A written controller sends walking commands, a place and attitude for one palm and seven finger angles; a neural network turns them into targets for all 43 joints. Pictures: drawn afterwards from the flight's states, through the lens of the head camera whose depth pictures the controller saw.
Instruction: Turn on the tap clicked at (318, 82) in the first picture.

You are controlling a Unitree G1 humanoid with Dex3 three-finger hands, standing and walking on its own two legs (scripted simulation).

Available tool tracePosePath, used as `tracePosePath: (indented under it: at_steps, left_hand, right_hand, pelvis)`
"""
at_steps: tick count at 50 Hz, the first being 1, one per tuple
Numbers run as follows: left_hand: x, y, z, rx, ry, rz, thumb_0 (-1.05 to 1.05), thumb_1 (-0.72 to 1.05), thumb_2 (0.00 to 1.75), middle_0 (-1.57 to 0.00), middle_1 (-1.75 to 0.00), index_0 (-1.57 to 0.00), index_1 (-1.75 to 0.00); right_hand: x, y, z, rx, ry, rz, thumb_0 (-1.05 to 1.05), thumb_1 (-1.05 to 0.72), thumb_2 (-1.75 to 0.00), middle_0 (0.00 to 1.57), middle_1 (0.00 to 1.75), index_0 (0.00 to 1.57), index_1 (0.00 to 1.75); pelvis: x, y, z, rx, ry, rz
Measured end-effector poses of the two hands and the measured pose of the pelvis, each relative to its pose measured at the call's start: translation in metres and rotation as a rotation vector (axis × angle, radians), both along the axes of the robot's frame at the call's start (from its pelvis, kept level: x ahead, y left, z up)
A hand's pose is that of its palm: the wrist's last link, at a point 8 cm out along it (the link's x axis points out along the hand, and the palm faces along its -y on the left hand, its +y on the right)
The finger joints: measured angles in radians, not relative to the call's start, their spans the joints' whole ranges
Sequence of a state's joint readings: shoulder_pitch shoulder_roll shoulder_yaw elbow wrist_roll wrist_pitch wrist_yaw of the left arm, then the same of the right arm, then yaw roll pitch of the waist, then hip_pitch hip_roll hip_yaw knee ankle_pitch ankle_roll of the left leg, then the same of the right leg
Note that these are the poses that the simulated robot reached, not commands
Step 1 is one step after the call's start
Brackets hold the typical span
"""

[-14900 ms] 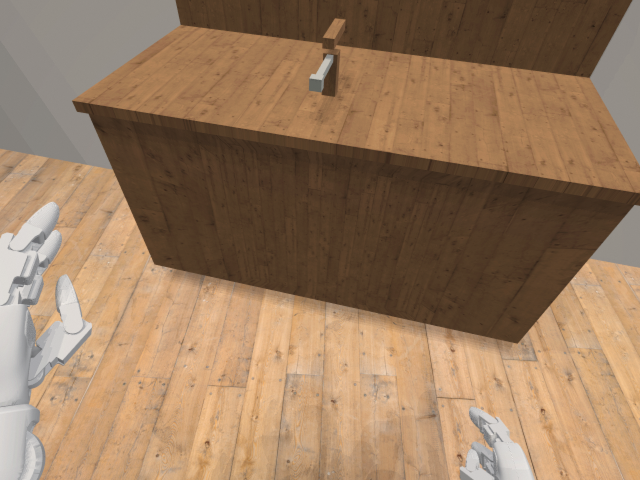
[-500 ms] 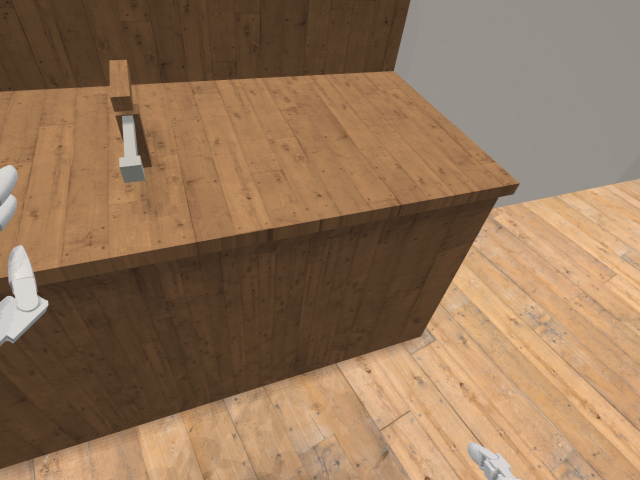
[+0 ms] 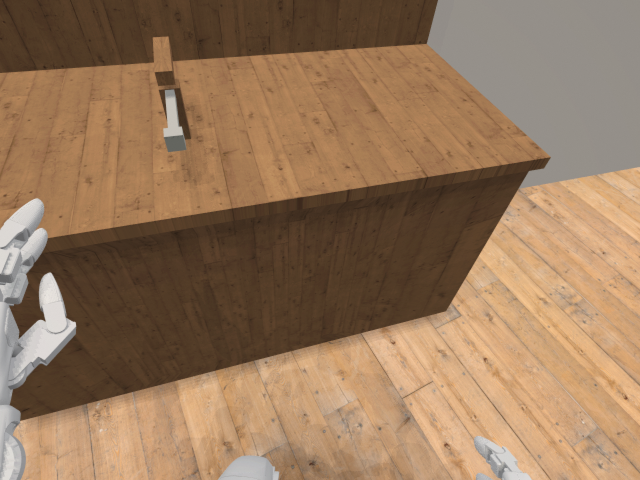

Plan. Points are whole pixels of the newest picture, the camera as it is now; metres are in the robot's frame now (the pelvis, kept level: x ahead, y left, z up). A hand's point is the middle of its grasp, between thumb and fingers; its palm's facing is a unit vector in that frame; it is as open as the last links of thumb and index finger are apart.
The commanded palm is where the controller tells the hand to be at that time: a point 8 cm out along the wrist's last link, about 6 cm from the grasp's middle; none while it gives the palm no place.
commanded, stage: come to a stop and stand still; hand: left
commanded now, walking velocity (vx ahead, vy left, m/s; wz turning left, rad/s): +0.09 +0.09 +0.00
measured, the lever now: (175, 139) +0.56 +0.29 +0.10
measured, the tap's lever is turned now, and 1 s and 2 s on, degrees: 0 0 0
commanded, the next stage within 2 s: look again from close up in 0.32 s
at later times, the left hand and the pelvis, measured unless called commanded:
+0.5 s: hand (34, 293) +0.23 +0.29 +0.16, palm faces +0.45 -0.80 -0.41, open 7.4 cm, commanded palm +0.16 +0.29 +0.19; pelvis +0.00 +0.01 +0.01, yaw +0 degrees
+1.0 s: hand (18, 258) +0.25 +0.31 +0.18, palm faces +0.42 -0.87 -0.25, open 7.4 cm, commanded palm +0.20 +0.34 +0.19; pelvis +0.03 +0.06 +0.02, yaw -1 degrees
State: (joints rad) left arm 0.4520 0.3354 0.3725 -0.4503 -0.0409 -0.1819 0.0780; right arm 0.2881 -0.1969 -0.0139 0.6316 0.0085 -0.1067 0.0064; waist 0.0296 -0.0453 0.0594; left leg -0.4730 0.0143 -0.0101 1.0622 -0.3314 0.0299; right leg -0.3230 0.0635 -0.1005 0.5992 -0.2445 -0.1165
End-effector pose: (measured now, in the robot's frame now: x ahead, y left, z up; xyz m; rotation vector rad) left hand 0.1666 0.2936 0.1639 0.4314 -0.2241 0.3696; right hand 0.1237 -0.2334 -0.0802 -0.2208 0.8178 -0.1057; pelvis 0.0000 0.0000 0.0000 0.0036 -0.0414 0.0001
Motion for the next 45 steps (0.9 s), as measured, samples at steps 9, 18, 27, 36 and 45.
tracePosePath:
  at_steps: [9, 18, 27, 36, 45]
  left_hand:
    - [0.004, -0.001, 0.048, 0.107, -0.165, -0.061, 0.01, 0.89, 0.9, -0.22, -0.31, -0.21, -0.3]
    - [0.002, 0.014, 0.044, 0.154, -0.037, 0.045, 0.01, 0.89, 0.9, -0.21, -0.3, -0.21, -0.3]
    - [0.027, 0.039, 0.02, 0.042, -0.102, 0.044, 0.01, 0.89, 0.9, -0.22, -0.31, -0.21, -0.3]
    - [0.035, 0.024, 0.049, 0.077, -0.23, -0.2, 0.01, 0.89, 0.9, -0.21, -0.3, -0.21, -0.3]
    - [0.033, 0.079, 0.029, 0.021, -0.128, -0.003, 0.01, 0.89, 0.9, -0.21, -0.3, -0.21, -0.3]
  right_hand:
    - [0.023, 0.01, 0.026, -0.04, -0.175, -0.002, 0.01, -0.91, -0.9, 0.2, 0.3, 0.2, 0.3]
    - [0.029, 0.029, -0.004, 0.111, -0.119, 0.012, 0.01, -0.91, -0.9, 0.2, 0.3, 0.2, 0.3]
    - [0.021, 0.028, 0.016, -0.022, -0.034, 0.108, 0.01, -0.91, -0.9, 0.2, 0.3, 0.2, 0.3]
    - [0.045, 0.049, 0.048, -0.038, -0.207, 0.031, 0.01, -0.91, -0.9, 0.2, 0.3, 0.2, 0.3]
    - [0.059, 0.089, 0.037, 0.005, -0.142, 0.088, 0.01, -0.91, -0.9, 0.2, 0.3, 0.2, 0.3]
  pelvis:
    - [-0.006, 0.014, 0.005, 0.025, -0.025, 0.004]
    - [0.004, 0.01, 0.004, -0.011, -0.012, 0.033]
    - [0.0, 0.014, 0.013, -0.019, 0.0, -0.003]
    - [0.009, 0.051, 0.014, -0.014, 0.008, -0.033]
    - [0.023, 0.066, 0.017, -0.019, 0.03, -0.014]
